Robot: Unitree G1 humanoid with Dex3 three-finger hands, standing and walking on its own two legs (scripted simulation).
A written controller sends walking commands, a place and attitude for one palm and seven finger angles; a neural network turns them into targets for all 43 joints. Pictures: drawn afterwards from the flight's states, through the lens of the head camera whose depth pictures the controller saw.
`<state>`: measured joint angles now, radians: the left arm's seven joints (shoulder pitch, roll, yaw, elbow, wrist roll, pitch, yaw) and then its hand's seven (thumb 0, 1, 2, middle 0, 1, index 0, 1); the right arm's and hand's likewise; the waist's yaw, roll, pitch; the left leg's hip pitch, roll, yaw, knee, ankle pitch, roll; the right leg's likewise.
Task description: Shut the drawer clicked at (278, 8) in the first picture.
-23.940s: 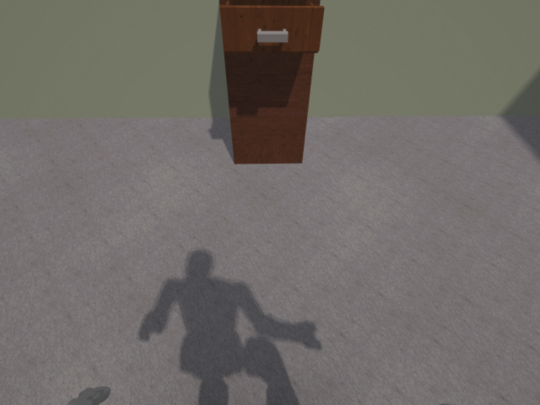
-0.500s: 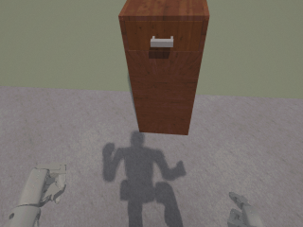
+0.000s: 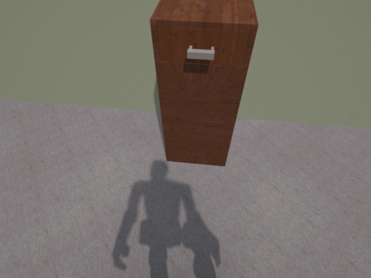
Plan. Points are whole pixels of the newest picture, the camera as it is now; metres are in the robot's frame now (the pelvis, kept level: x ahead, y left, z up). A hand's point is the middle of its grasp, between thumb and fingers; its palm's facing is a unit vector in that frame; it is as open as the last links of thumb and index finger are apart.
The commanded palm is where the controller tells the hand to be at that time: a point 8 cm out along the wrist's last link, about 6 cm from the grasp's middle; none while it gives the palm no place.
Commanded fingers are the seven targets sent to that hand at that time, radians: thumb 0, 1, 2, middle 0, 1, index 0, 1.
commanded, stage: let the arm hang, fingers relaxed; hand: left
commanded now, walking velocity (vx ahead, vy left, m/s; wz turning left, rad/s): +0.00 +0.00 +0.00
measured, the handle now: (201, 51) +0.87 +0.00 +0.04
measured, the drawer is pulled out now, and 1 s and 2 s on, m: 0.00 0.00 0.00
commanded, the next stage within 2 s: look to check the result in 0.50 s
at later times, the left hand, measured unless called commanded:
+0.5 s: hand out of the picture +0.00 +0.14 -0.18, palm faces +0.03 -0.99 -0.16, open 7.3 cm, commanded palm none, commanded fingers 0.00 0.90 0.90 -0.20 -0.30 -0.20 -0.30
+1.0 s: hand out of the picture +0.00 +0.13 -0.17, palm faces +0.05 -0.98 -0.17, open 7.4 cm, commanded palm none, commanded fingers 0.00 0.90 0.90 -0.20 -0.30 -0.20 -0.30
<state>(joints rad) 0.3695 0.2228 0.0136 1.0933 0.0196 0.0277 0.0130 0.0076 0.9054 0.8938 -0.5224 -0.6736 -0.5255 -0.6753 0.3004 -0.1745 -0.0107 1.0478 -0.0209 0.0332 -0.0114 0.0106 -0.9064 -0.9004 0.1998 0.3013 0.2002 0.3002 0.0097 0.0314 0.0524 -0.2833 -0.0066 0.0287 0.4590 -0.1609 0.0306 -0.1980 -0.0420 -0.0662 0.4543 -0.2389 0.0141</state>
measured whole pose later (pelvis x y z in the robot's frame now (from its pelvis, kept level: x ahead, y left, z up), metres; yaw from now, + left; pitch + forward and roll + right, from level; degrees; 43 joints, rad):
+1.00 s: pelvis +0.03 -0.02 +0.00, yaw +0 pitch -2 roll +0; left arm 0.30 0.11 0.02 1.16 0.01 -0.01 0.03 0.00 0.91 0.89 -0.20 -0.30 -0.20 -0.30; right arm 0.29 -0.11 -0.02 1.15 -0.02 0.01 -0.04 0.01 -0.91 -0.90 0.20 0.30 0.20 0.30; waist 0.00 0.01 0.06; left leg -0.21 0.02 0.02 0.44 -0.19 -0.01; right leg -0.13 -0.01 -0.07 0.44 -0.27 -0.01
